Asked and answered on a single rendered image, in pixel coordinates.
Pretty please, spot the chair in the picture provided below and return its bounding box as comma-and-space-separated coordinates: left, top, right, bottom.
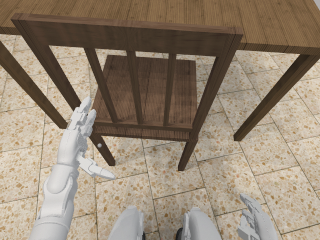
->
10, 12, 244, 172

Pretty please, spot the robot left forearm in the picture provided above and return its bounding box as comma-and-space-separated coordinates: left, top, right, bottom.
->
28, 163, 80, 240

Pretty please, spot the left robot shin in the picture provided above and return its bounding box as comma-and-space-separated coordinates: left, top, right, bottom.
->
127, 205, 142, 240

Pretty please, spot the left robot hand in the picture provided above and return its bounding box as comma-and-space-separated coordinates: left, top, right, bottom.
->
57, 96, 116, 180

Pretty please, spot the right robot shin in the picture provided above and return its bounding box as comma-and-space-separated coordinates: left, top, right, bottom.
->
181, 207, 201, 240

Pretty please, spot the robot shin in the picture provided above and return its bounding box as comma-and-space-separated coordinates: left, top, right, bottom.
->
127, 205, 142, 240
181, 207, 201, 240

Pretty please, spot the table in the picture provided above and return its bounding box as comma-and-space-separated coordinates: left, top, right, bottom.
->
0, 0, 320, 142

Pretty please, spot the right robot hand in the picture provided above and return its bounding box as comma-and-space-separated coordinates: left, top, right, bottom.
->
237, 193, 279, 240

